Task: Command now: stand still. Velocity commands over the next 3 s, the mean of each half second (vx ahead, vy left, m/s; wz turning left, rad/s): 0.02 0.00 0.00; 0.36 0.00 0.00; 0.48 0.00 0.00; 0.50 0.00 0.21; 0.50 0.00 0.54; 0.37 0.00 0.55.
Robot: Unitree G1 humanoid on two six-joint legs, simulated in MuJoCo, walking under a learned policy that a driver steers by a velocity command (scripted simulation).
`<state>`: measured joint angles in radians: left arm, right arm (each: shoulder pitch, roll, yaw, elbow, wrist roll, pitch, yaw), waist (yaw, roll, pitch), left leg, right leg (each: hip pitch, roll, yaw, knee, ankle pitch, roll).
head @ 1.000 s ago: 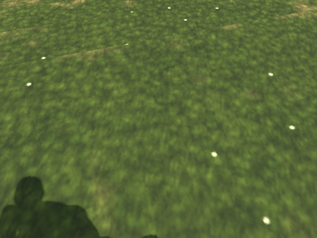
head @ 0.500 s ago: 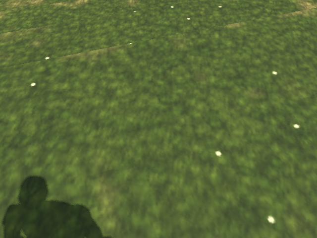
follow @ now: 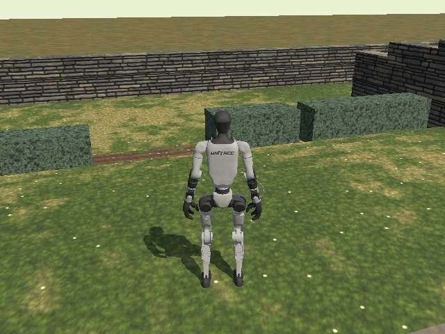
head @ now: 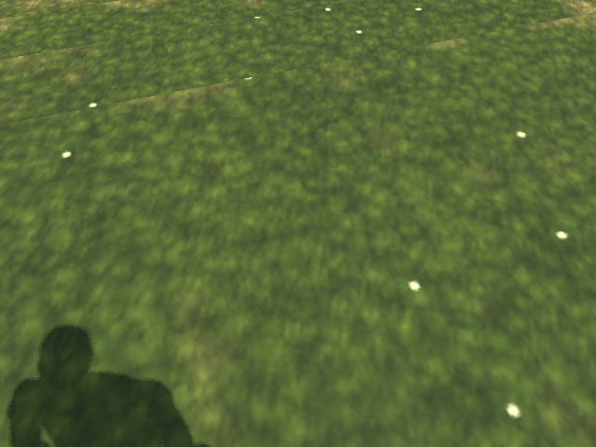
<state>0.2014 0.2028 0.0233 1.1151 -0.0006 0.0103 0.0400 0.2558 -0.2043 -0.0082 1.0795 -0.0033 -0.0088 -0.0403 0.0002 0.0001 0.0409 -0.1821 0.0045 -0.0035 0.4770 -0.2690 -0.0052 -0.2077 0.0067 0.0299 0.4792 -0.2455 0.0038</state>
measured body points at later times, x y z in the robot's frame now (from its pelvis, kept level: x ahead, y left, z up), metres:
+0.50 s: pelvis +0.01 +0.00 +0.00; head +0.01 +0.00 +0.45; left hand +0.01 +0.24 -0.16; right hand +0.00 -0.24 -0.16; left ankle -0.01 +0.12 -0.74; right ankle +0.01 -0.12 -0.74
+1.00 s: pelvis +0.18 -0.01 +0.00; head +0.20 -0.02 +0.45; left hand +0.05 +0.21 -0.14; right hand +0.39 -0.24 -0.11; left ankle +0.35 +0.13 -0.70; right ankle +0.02 -0.12 -0.74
